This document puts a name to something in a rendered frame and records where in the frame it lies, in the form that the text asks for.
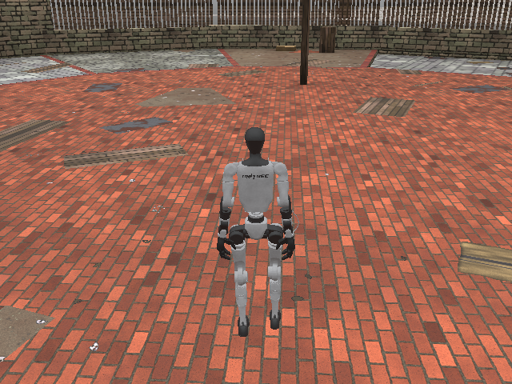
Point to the right robot upper arm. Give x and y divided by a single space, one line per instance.
282 182

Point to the left robot upper arm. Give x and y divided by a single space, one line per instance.
228 184

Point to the robot right forearm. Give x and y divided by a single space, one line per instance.
287 220

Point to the robot left forearm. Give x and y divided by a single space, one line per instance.
224 220

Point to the right robot thigh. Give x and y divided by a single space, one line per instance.
274 233

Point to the right robot hand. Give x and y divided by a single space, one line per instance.
290 248

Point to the left robot hand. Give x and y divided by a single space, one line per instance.
222 250

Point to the robot left foot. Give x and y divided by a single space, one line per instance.
243 330

